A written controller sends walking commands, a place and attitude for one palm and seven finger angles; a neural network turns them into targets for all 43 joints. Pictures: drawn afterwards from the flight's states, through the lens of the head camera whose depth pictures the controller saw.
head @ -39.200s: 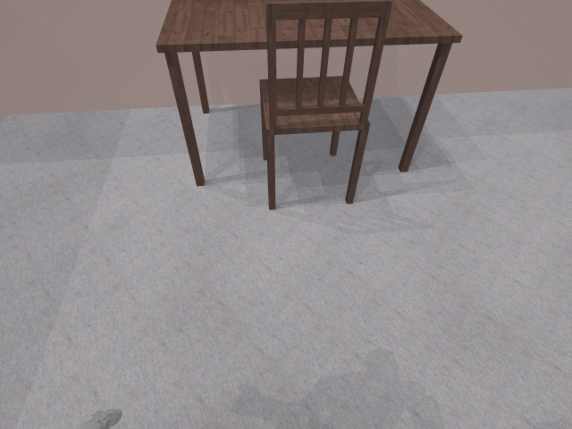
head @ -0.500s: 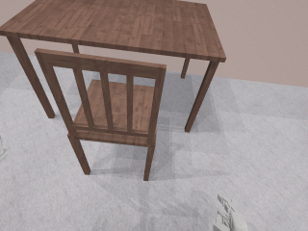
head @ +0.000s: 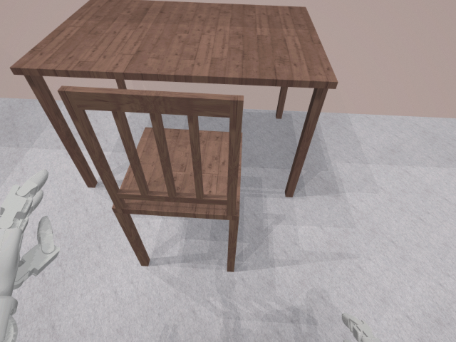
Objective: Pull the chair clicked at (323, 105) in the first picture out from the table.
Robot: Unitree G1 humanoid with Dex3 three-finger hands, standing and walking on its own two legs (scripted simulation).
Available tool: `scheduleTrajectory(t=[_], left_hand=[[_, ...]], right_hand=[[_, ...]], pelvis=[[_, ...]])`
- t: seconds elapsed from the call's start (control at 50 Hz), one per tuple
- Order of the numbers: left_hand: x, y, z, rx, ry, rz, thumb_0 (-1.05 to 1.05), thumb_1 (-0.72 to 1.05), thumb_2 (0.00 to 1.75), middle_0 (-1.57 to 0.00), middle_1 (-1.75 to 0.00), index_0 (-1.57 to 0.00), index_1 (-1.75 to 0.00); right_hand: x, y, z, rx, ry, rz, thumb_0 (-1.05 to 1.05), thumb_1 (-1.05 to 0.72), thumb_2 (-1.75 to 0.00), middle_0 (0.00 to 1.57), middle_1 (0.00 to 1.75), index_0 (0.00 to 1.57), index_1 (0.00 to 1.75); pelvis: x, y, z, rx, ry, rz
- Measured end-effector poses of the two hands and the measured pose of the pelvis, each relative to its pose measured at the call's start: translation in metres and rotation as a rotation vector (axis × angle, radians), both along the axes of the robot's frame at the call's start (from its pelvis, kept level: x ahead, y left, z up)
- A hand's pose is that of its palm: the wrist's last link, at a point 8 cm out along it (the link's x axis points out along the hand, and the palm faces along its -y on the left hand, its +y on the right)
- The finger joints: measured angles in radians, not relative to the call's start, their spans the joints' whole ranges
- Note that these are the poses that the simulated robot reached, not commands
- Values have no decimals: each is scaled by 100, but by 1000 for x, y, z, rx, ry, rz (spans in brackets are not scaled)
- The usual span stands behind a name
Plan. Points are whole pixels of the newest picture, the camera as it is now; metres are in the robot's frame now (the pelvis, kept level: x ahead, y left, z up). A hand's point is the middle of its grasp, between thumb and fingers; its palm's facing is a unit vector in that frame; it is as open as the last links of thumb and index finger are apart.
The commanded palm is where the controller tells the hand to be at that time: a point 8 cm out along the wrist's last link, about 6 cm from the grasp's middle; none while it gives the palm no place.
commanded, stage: let the arm hang, fingers relaxed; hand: left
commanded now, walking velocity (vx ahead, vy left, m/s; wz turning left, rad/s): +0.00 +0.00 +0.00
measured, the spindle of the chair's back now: (165, 159) +0.56 +0.20 -0.06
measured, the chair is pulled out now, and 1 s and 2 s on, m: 0.23 0.23 0.23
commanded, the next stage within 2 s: look to check the result in 1.04 s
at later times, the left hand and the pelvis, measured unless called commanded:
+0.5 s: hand out of the picture -0.02 +0.19 -0.16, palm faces +0.03 -0.97 -0.23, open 7.2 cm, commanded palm none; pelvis +0.01 -0.01 +0.01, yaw +1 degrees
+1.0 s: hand out of the picture -0.01 +0.12 -0.16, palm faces +0.04 -0.99 -0.16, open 7.4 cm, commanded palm none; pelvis +0.01 -0.03 +0.01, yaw +1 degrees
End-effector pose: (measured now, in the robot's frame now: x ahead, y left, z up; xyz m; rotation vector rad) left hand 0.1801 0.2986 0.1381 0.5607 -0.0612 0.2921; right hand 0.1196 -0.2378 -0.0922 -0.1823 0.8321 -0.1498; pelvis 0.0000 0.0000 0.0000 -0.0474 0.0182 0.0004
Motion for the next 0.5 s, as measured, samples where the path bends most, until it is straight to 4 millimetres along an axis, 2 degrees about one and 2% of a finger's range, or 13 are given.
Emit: scheduleTrajectory(t=[0.04,0.08,0.12,0.18,0.2,0.24,0.3,0.4,0.5], left_hand=[[5,1,-67,-148,235,78,0,89,90,-20,-30,-20,-30],[-6,-11,-137,-290,496,141,0,90,90,-20,-30,-19,-30],[-30,-37,-197,-401,744,157,0,90,90,-19,-30,-19,-30],[-82,-83,-256,-534,1043,134,1,91,90,-19,-30,-19,-29],[-98,-93,-266,-585,1094,153,0,92,90,-20,-30,-19,-30],[-112,-90,-272,-623,1093,224,-5,100,90,-21,-30,-20,-30],[-134,-81,-277,-590,1174,241,-7,102,90,-21,-30,-20,-30],[-175,-68,-272,-534,1310,299,-4,98,90,-21,-30,-20,-30],[-202,-64,-265,-504,1384,353,-2,94,90,-20,-30,-20,-30]], right_hand=[[1,4,-15,18,57,16,1,-91,-90,20,30,20,30],[-1,10,-25,30,110,33,1,-91,-90,20,30,20,29],[-6,17,-28,36,157,44,1,-91,-90,20,30,20,29],[-20,22,-24,28,224,45,1,-91,-90,20,30,20,29],[-25,22,-22,22,249,43,1,-91,-90,20,30,20,29],[-37,20,-20,6,302,38,1,-92,-90,20,30,20,30],[-48,10,-17,-25,355,21,0,-93,-90,21,30,20,30],[-66,0,-24,-17,413,-16,0,-93,-90,20,30,20,29],[-86,2,-34,19,472,-30,0,-92,-90,20,30,20,29]], pelvis=[[2,4,-4,5,12,9],[3,6,-5,14,12,10],[5,6,-4,22,6,10],[6,2,-1,33,-4,7],[6,0,0,33,-5,10],[4,-4,3,30,-7,22],[4,-6,6,26,-10,27],[5,-5,10,26,-21,27],[6,-6,11,34,-28,24]])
